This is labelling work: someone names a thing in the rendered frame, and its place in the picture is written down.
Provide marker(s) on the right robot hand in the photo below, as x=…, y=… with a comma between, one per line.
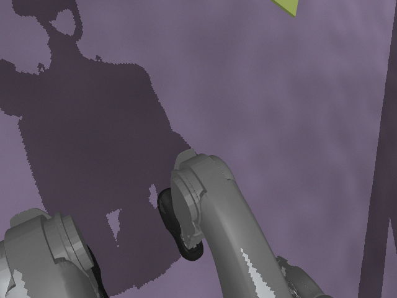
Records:
x=299, y=283

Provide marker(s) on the left robot foot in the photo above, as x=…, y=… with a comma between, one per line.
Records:
x=97, y=274

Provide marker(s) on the right robot foot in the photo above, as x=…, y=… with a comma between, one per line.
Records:
x=173, y=226

